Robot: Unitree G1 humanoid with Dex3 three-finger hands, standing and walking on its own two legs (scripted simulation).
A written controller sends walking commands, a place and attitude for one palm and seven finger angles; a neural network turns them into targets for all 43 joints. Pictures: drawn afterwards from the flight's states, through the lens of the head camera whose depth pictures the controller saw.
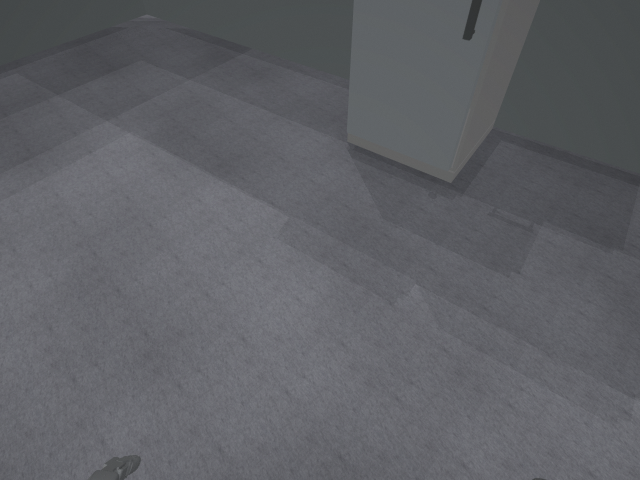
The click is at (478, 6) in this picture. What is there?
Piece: fridge door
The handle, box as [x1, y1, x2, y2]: [462, 0, 481, 39]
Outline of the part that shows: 481,0 472,0 462,38 464,39 471,38 474,32 473,28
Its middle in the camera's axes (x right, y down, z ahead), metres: +0.53 -0.85 +1.24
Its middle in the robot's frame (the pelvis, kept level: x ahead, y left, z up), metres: +1.55 -0.44 +0.12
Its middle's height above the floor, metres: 0.89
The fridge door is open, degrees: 0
